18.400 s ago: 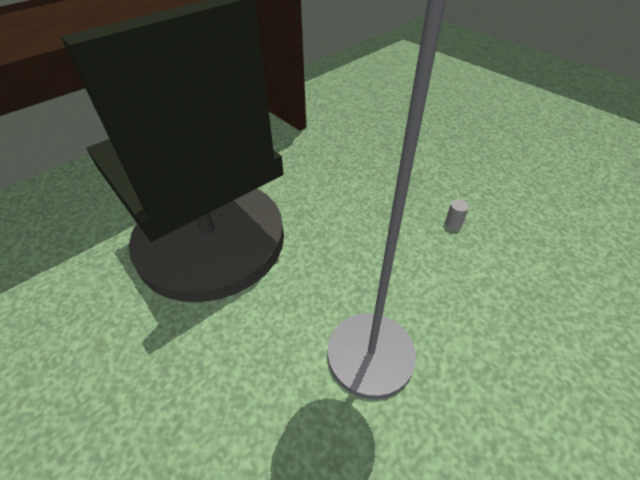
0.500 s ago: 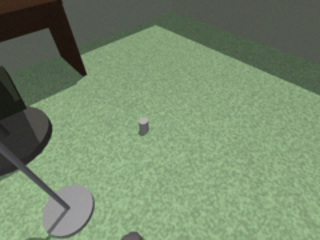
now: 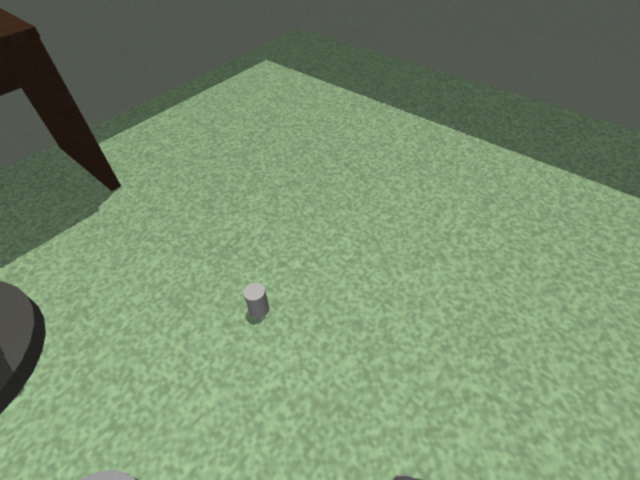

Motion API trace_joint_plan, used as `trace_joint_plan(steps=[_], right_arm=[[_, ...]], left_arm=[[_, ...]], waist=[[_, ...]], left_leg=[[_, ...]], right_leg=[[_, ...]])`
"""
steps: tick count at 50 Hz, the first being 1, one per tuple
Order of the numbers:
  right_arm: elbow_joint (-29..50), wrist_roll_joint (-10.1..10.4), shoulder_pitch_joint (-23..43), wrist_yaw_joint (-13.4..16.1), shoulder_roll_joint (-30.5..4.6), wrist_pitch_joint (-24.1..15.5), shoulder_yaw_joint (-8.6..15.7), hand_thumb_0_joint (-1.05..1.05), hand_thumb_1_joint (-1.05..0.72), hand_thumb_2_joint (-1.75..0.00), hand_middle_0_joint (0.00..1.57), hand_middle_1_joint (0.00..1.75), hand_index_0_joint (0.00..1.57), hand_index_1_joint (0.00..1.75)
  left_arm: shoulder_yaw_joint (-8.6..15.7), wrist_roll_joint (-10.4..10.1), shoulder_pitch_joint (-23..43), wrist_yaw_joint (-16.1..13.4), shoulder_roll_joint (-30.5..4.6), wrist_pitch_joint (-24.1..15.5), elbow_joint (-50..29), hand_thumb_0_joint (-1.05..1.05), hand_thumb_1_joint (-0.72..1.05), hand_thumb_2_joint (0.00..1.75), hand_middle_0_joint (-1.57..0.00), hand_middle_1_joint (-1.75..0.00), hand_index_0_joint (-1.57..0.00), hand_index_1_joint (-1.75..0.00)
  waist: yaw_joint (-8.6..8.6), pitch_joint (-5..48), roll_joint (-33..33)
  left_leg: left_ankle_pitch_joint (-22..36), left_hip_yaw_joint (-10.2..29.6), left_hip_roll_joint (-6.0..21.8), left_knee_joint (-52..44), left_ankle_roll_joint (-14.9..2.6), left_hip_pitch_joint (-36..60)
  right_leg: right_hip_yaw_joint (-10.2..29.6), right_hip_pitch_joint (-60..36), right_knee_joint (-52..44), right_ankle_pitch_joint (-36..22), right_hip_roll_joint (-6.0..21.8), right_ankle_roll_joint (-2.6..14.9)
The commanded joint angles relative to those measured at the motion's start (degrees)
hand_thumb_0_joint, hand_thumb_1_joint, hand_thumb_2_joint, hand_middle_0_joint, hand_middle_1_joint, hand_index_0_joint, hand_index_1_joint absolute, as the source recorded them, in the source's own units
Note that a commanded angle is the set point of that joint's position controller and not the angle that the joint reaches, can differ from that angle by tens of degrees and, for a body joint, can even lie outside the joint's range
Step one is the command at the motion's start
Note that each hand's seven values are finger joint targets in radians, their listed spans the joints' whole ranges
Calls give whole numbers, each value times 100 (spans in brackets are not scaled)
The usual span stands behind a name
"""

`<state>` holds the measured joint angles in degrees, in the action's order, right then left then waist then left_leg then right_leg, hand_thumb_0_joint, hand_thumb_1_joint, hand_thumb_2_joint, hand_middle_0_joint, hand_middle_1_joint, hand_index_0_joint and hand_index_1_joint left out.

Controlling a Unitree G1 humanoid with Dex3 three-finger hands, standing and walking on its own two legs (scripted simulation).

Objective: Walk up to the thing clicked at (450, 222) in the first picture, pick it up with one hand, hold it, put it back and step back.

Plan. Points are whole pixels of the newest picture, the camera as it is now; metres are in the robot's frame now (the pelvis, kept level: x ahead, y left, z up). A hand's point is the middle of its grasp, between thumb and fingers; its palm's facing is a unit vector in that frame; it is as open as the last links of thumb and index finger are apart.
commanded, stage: walk up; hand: left
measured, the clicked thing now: (256, 300) +0.82 +0.25 -0.70
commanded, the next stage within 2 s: none
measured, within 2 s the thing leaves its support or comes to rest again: neither
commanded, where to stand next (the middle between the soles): +0.50 +0.01 m, yaw +1 degrees
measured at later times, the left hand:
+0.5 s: hand (125, 471) +0.19 +0.30 -0.15, palm faces +0.02 -0.93 -0.36, open 7.4 cm
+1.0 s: hand (173, 331) +0.39 +0.26 -0.11, palm faces +0.03 -0.90 -0.42, open 7.4 cm
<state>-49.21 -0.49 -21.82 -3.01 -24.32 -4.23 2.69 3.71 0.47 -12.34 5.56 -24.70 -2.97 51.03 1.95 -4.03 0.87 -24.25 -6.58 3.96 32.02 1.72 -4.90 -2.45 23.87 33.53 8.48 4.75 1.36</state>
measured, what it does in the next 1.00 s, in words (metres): walks ahead: left foot, then right foot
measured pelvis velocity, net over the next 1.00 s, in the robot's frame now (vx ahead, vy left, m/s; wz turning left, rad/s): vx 0.34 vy -0.02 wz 0.04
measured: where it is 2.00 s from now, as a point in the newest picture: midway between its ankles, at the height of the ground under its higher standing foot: (327, 410)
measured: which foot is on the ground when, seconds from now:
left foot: down 0.00-0.02, up 0.04-0.40, down 0.42-0.84, up 0.86-1.00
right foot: down 0.00-0.46, up 0.48-0.82, down 0.84-1.00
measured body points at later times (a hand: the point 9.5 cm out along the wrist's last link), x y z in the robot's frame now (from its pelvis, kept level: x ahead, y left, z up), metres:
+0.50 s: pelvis +0.19 +0.02 +0.00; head +0.20 +0.04 +0.45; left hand +0.19 +0.35 -0.13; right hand +0.29 -0.30 -0.09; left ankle +0.26 +0.14 -0.72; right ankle +0.12 -0.12 -0.69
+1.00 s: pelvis +0.34 -0.02 +0.01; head +0.35 -0.05 +0.45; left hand +0.39 +0.31 -0.08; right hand +0.41 -0.34 -0.13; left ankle +0.34 +0.12 -0.67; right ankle +0.39 -0.14 -0.72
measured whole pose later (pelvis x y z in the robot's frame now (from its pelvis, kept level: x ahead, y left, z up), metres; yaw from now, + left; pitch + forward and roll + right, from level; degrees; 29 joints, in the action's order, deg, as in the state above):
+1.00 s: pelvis +0.34 -0.02 +0.01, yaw +2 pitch -3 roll +0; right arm -50.6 -0.6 -17.4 -3.0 -25.5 -1.2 2.8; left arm 2.5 0.0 -17.1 2.4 -22.6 -5.3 49.6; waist -1.0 -4.7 -4.2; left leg -22.1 0.0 2.4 59.8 -1.5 -25.5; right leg -4.2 16.8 33.7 13.8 2.7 0.9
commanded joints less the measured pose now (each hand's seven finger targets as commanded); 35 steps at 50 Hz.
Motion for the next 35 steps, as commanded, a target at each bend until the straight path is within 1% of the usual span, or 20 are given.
trace_joint_plan(steps=[1, 2, 3, 4, 6, 8, 13, 16, 19, 20, 21, 22, 23, 24, 25, 27, 28, 32, 34, 35], right_arm=[[698, 63, -162, 133, -662, -116, 168, 0, -90, -90, 20, 30, 20, 30], [562, 22, 210, 205, -1255, -47, 331, 0, -90, -90, 20, 30, 20, 30], [432, 70, 258, 223, -1321, -15, 353, 0, -90, -90, 20, 30, 20, 30], [342, 126, 222, 200, -1267, -22, 333, 0, -90, -90, 20, 30, 20, 30], [146, 101, -68, 142, -1158, 18, 319, 0, -90, -90, 20, 30, 20, 30], [96, 26, -95, 38, -1098, 54, 349, 0, -90, -90, 20, 30, 20, 30], [308, -87, 563, -78, -969, 29, 354, 0, -90, -90, 20, 30, 20, 30], [354, -79, 807, -91, -948, -33, 387, 0, -90, -90, 20, 30, 20, 30], [241, -80, 526, -78, -981, -104, 429, 0, -90, -90, 20, 30, 20, 30], [123, -88, 107, -33, -1114, -127, 490, 0, -90, -90, 20, 30, 20, 30], [-41, -89, -439, 40, -1389, -170, 575, 0, -90, -90, 20, 30, 20, 30], [60, -166, -738, 109, -1920, -213, 705, 0, -90, -90, 20, 30, 20, 30], [238, -7, -575, 116, -2086, -206, 733, 0, -90, -90, 20, 30, 20, 30], [250, 71, -360, 131, -1913, -169, 701, 0, -90, -90, 20, 30, 20, 30], [340, 79, -69, 154, -1709, -170, 604, 0, -90, -90, 20, 30, 20, 30], [396, 68, 165, 183, -1456, -194, 488, 0, -90, -90, 20, 30, 20, 30], [398, 61, 241, 185, -1461, -204, 474, 0, -90, -90, 20, 30, 20, 30], [512, -7, 203, 160, -1512, -185, 500, 0, -90, -90, 20, 30, 20, 30], [522, -2, 175, 138, -1565, -178, 516, 0, -90, -90, 20, 30, 20, 30], [563, 12, 312, 127, -1600, -167, 520, 0, -90, -90, 20, 30, 20, 30]], left_arm=[[647, 20, -1461, -304, -2003, -300, -181, 0, 90, 90, -20, -30, -20, -30], [604, -51, -1350, -309, -2069, -278, -225, 0, 90, 90, -20, -30, -20, -30], [555, -127, -1032, -342, -1881, -259, -308, 0, 90, 90, -20, -30, -20, -30], [504, -140, -701, -370, -1671, -258, -366, 0, 90, 90, -20, -30, -20, -30], [406, -112, -389, -383, -1388, -267, -457, 0, 90, 90, -20, -30, -20, -30], [369, -57, -415, -367, -1325, -300, -532, 0, 90, 90, -20, -30, -20, -30], [428, 7, -552, -338, -1449, -324, -672, 0, 90, 90, -20, -30, -20, -30], [387, -1, -601, -311, -1475, -299, -701, 0, 90, 90, -20, -30, -20, -30], [337, -10, -386, -306, -1497, -249, -753, 0, 90, 90, -20, -30, -20, -30], [272, 23, -320, -315, -1357, -242, -785, 0, 90, 90, -20, -30, -20, -30], [162, 30, -546, -321, -1072, -225, -781, 0, 90, 90, -20, -30, -20, -30], [45, -63, -804, -314, -598, -210, -837, 0, 90, 90, -20, -30, -20, -30], [188, -58, -827, -408, -1105, -142, -671, 0, 90, 90, -20, -30, -20, -30], [194, -22, -605, -451, -1371, -121, -598, 0, 90, 90, -20, -30, -20, -30], [180, -46, -700, -442, -1315, -110, -515, 0, 90, 90, -20, -30, -20, -30], [191, -73, -987, -402, -1239, -99, -305, 0, 90, 90, -20, -30, -20, -30], [199, -65, -1094, -370, -1185, -75, -246, 0, 90, 90, -20, -30, -20, -30], [212, 17, -649, -240, -1029, -46, -400, 0, 90, 90, -20, -30, -20, -30], [231, 32, -400, -197, -987, -63, -433, 0, 90, 90, -20, -30, -20, -30], [235, 17, -415, -186, -945, -83, -447, 0, 90, 90, -20, -30, -20, -30]], waist=[[-778, 1062, 1845], [-847, 785, 1132], [-686, 414, 634], [-549, 230, 598], [-287, 77, 799], [-273, 61, 861], [-455, 36, 735], [-481, 60, 558], [-183, 171, 349], [90, 359, 74], [325, 715, -775], [354, 883, -2172], [328, 750, -1392], [204, 341, -644], [45, 152, -453], [-135, 114, -741], [-193, 149, -946], [-29, 61, -1068], [6, -11, -1057], [-70, -8, -1141]], left_leg=[[-429, 163, -448, 3184, -423, -3021], [-624, 737, -303, 3706, -408, -3244], [-234, 1202, -108, 3822, -403, -3191], [64, 1137, -14, 3725, -416, -3196], [371, 1029, 148, 3051, -366, -2704], [641, 804, 106, 2600, -293, -2487], [934, 596, 216, 1031, -151, -2520], [1304, 442, 125, 485, -176, -2003], [1509, 254, -52, 11, -288, -899], [1311, 240, -150, 12, -369, -219], [581, 700, -30, -432, -544, 722], [-275, 3157, 1417, -1312, -1036, 1285], [-554, 4578, 2140, -1845, -1646, 1059], [-154, 4119, 2052, -1693, -1704, 475], [370, 3305, 1789, -1644, -1582, 148], [1384, 2190, 1383, -1518, -1354, -142], [1535, 1852, 1294, -1526, -1356, -406], [1267, 1464, 1234, -1614, -1598, -453], [865, 1387, 1169, -1700, -1529, -760], [698, 1317, 1169, -1647, -1476, -853]], right_leg=[[3428, -3372, -1677, 1577, 1830, 852], [4118, -2857, -1892, 1631, 2107, 1331], [3430, -2385, -1846, 1329, 1930, 1252], [2720, -2142, -1799, 926, 1643, 1262], [1686, -1423, -1854, 705, 1222, 1050], [1166, -1167, -1915, 481, 984, 1076], [956, -1291, -1989, 1230, 1089, 1218], [796, -1053, -1797, 1297, 1088, 1117], [581, -533, -1179, 1228, 1026, 934], [423, -282, -588, 847, 895, 795], [59, 148, 864, 299, 514, 594], [-373, 1250, 2687, 1374, -285, 150], [181, 1664, 3251, 2289, -514, 165], [632, 1659, 3524, 2024, -224, 177], [792, 1493, 3462, 1678, -89, 174], [730, 1132, 2924, 1310, 133, 116], [588, 872, 2686, 1189, 152, 52], [251, 766, 1589, 1067, 205, -117], [155, 479, 1137, 748, 185, -96], [107, 245, 799, 545, 157, -65]])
